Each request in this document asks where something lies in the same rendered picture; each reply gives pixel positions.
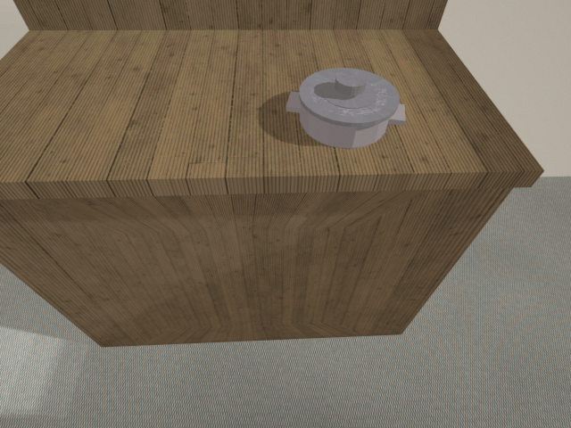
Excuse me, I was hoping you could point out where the pot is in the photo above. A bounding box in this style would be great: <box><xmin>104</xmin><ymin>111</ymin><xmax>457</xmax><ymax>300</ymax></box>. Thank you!
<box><xmin>285</xmin><ymin>91</ymin><xmax>406</xmax><ymax>149</ymax></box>

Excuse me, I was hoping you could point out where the table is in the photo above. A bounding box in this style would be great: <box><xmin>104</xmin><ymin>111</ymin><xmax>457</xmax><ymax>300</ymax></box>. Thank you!
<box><xmin>0</xmin><ymin>0</ymin><xmax>544</xmax><ymax>347</ymax></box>

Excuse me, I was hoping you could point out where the knob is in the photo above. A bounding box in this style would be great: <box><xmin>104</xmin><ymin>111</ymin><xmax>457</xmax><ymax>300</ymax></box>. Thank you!
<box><xmin>335</xmin><ymin>70</ymin><xmax>367</xmax><ymax>95</ymax></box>

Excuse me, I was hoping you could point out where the lid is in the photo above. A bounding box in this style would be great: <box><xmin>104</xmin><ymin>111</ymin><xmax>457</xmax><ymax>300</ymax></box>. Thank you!
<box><xmin>299</xmin><ymin>68</ymin><xmax>400</xmax><ymax>128</ymax></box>

